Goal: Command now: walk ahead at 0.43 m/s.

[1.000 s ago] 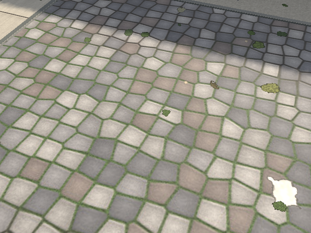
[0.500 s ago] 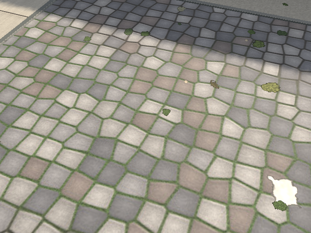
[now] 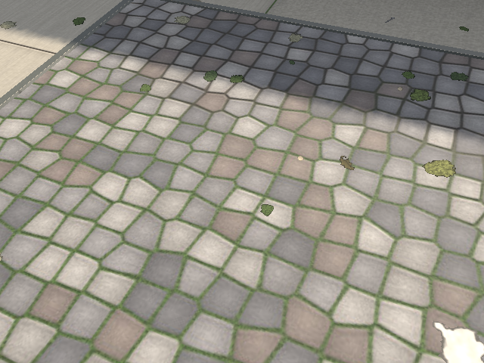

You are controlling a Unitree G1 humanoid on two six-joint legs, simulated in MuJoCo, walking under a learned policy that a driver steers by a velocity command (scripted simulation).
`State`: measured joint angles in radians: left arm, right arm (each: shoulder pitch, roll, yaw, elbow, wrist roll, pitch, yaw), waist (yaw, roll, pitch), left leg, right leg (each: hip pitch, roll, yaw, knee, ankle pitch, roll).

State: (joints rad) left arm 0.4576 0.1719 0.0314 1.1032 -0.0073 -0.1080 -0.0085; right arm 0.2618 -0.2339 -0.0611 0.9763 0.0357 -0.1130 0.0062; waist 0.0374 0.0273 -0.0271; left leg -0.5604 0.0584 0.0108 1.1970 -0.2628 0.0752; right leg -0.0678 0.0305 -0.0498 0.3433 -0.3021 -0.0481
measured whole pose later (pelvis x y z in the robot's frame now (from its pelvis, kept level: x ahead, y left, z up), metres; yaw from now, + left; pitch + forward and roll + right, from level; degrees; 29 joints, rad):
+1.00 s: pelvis +0.56 -0.01 +0.00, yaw +0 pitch +2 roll +0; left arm 0.18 0.23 0.06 0.91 0.01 -0.11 -0.03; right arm 0.26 -0.27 -0.05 0.97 0.02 -0.09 -0.01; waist 0.00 0.03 0.04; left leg -0.45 0.04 -0.03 1.19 -0.40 0.03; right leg -0.34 0.03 -0.07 0.44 -0.13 -0.06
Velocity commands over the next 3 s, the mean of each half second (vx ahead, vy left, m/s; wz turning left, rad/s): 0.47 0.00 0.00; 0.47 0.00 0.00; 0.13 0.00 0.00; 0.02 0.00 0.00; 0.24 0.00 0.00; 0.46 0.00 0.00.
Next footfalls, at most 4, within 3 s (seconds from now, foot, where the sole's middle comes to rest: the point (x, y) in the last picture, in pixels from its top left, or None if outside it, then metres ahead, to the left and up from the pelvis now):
0.28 left None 0.35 0.14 -0.78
0.84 right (304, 319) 0.66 -0.10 -0.78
1.28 left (229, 280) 0.78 0.13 -0.78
2.86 right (294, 188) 1.17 -0.09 -0.78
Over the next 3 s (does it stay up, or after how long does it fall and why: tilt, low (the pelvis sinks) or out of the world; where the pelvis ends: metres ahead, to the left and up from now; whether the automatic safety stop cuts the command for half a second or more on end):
stays up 1.05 0.00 -0.01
